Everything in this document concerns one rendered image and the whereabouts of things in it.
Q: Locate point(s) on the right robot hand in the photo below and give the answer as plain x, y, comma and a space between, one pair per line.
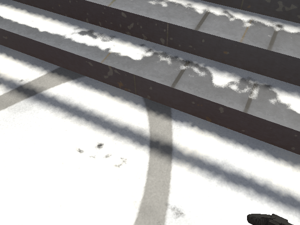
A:
263, 219

